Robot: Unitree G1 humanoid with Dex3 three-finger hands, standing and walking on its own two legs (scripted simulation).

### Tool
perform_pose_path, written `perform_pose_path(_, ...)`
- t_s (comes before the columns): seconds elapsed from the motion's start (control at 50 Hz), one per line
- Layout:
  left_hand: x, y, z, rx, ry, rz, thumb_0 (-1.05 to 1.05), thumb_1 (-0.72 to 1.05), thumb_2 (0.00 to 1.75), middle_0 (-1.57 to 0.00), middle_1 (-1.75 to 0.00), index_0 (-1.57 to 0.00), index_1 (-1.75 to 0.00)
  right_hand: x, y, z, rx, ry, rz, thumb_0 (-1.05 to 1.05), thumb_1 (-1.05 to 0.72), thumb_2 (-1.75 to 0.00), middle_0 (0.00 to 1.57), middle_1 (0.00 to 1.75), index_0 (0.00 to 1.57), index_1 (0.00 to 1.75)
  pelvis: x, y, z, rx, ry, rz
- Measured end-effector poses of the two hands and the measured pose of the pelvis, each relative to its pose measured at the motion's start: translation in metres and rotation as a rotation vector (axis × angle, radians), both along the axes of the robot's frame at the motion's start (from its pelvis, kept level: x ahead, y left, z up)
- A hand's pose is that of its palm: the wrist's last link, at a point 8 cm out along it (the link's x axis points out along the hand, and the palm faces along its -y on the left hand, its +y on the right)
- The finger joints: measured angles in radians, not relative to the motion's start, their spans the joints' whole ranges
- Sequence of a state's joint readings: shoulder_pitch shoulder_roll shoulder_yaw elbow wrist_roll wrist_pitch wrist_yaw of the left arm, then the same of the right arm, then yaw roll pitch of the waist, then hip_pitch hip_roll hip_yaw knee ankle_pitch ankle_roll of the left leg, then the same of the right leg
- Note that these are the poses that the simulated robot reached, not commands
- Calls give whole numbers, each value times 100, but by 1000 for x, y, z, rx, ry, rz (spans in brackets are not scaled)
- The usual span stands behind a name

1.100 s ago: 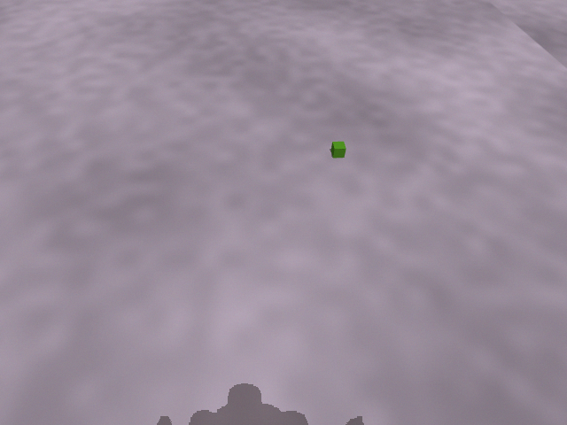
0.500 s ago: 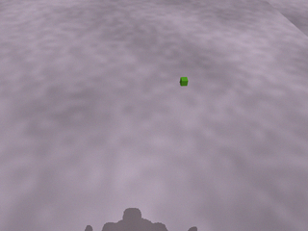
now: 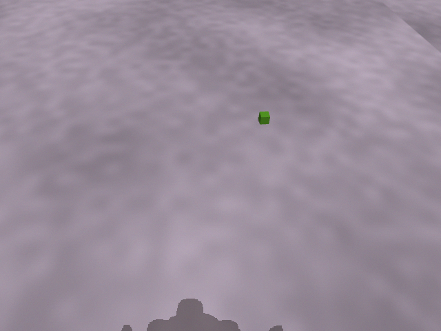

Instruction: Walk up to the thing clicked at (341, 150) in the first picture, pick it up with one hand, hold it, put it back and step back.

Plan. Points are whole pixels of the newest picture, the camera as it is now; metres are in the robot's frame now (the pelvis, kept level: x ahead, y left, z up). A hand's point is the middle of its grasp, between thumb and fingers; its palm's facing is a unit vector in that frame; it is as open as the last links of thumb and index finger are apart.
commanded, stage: stand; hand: left
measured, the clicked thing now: (264, 117) +1.58 -0.34 -0.75
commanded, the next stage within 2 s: walk up in 0.02 s
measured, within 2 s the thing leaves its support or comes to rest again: neither
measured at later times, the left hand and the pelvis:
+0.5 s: hand (138, 301) +0.21 +0.17 -0.15, palm faces -0.16 -0.91 -0.38, open 7.4 cm; pelvis +0.12 -0.10 -0.02, yaw -12 degrees
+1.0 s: hand (188, 177) +0.54 +0.09 -0.14, palm faces -0.40 -0.85 -0.34, open 7.4 cm; pelvis +0.35 -0.13 -0.01, yaw -20 degrees
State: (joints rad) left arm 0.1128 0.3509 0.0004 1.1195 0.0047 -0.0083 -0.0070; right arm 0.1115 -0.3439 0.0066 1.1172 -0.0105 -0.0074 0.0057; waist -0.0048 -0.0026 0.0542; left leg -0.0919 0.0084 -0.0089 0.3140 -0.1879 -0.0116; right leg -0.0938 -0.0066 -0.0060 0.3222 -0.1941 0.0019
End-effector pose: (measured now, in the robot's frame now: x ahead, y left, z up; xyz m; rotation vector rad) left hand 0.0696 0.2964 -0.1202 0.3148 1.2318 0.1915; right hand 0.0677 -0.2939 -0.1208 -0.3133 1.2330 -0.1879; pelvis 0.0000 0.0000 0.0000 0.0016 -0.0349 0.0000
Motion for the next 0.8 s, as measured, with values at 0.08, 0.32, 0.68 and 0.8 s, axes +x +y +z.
perform_pose_path(0.08,3,3,-1,-14,-4,-21,0,90,90,-20,-30,-20,-30,3,-6,3,3,-56,-11,1,-90,-90,20,30,20,30,3,-2,-3,11,7,-34)
perform_pose_path(0.32,98,-24,17,55,-40,-176,1,90,90,-20,-30,-20,-30,-18,-109,-5,-81,-59,-147,1,-90,-90,20,30,21,30,57,-58,-22,34,-10,-161)
perform_pose_path(0.68,217,-97,-9,-24,-13,-219,1,90,90,-21,-30,-21,-30,150,-143,17,-58,-136,-127,1,-90,-90,20,30,20,30,204,-106,-19,-44,-1,-247)
perform_pose_path(0.8,318,-104,-28,-20,-19,-317,1,90,90,-20,-30,-20,-30,188,-142,22,-114,-200,-212,1,-90,-90,20,30,20,30,266,-102,-29,-9,-12,-291)
